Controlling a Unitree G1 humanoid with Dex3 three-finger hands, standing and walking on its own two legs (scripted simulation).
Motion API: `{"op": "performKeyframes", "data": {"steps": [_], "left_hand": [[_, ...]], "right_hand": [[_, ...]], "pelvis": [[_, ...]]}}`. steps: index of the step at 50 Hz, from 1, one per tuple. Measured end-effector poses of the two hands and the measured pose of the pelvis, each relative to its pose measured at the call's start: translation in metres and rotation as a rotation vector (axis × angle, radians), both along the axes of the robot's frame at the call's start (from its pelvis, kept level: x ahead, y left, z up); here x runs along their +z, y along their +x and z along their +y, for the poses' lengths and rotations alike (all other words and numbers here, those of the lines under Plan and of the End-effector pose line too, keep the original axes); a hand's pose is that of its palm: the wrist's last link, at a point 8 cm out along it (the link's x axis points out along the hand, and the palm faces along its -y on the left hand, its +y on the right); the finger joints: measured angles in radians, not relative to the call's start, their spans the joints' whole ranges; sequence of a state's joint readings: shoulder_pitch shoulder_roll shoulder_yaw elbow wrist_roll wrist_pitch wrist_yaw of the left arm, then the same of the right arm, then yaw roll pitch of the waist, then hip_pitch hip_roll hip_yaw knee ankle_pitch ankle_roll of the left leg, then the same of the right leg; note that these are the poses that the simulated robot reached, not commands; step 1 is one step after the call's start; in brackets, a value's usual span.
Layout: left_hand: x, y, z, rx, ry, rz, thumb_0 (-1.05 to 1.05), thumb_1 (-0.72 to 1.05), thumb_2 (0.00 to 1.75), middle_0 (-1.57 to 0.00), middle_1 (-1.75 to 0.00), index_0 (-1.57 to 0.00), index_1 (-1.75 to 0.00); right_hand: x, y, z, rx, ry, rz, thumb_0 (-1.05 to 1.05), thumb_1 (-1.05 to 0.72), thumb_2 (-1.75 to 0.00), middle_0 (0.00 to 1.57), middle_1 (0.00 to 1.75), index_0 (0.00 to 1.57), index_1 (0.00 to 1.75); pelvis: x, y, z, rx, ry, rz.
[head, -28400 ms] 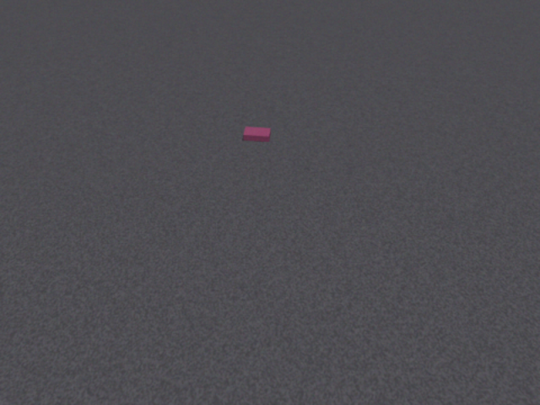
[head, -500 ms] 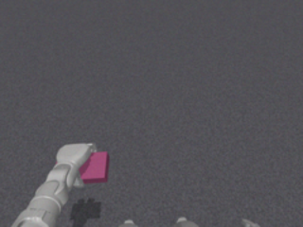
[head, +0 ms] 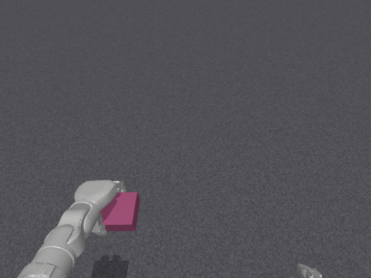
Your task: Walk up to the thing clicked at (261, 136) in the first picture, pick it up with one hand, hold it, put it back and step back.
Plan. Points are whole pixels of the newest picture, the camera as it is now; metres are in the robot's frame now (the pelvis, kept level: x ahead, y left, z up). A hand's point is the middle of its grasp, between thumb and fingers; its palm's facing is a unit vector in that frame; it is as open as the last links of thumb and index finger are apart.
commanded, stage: hold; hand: left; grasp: from above
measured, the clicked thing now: (106, 211) +0.31 +0.22 -0.09
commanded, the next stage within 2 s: crouch in 1.52 s
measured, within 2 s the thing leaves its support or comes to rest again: neither
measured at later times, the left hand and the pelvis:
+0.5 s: hand (102, 215) +0.29 +0.21 -0.04, palm faces -0.47 -0.02 -0.88, open 11.2 cm; pelvis -0.01 -0.01 +0.01, yaw +0 degrees
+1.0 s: hand (103, 218) +0.27 +0.20 -0.02, palm faces -0.46 -0.02 -0.89, open 11.2 cm; pelvis -0.02 -0.01 +0.02, yaw +0 degrees
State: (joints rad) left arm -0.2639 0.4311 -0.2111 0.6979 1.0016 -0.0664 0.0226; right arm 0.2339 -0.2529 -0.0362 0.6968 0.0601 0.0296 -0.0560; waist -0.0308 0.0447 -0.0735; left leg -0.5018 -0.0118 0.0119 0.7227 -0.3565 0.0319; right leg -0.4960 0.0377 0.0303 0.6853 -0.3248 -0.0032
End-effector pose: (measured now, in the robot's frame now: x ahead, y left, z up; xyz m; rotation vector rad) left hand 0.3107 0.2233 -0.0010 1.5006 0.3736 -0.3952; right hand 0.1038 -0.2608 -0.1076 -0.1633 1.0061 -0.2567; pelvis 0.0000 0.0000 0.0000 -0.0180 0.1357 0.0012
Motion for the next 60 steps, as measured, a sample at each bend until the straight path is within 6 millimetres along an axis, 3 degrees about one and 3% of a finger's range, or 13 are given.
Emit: {"op": "performKeyframes", "data": {"steps": [13,43,60], "left_hand": [[0.014,-0.005,-0.004,-0.012,0.006,0.001,0.00,-0.10,0.58,-0.54,-0.62,-0.56,-0.60],[0.035,-0.033,-0.021,-0.018,-0.008,-0.014,0.00,-0.10,0.58,-0.54,-0.63,-0.55,-0.62],[0.041,-0.029,-0.018,-0.019,-0.008,-0.007,0.00,-0.11,0.58,-0.54,-0.63,-0.56,-0.61]], "right_hand": [[0.005,0.006,-0.002,0.004,0.013,-0.014,0.01,-0.90,-0.89,0.20,0.30,0.20,0.30],[0.018,0.012,-0.007,0.027,0.025,-0.072,0.01,-0.90,-0.89,0.20,0.30,0.20,0.30],[0.022,0.021,0.000,0.034,0.036,-0.080,0.01,-0.90,-0.89,0.20,0.30,0.20,0.30]], "pelvis": [[0.006,0.001,-0.003,-0.001,0.007,-0.030],[0.017,-0.015,-0.014,-0.001,0.018,-0.107],[0.020,-0.012,-0.012,-0.003,0.019,-0.119]]}}
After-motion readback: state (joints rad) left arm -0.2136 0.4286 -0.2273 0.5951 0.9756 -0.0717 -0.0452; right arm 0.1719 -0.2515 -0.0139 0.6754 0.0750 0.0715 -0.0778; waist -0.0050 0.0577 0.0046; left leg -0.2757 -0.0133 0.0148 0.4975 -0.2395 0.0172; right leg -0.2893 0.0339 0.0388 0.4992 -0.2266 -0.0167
